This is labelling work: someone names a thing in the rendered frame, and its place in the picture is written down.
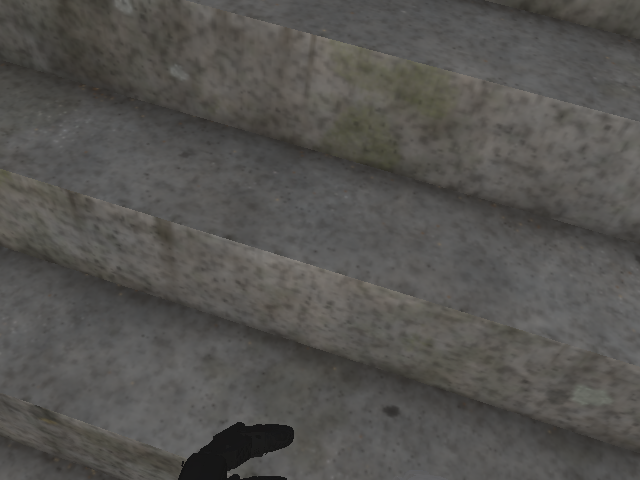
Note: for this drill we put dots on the robot left hand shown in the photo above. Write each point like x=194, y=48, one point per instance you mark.
x=234, y=446

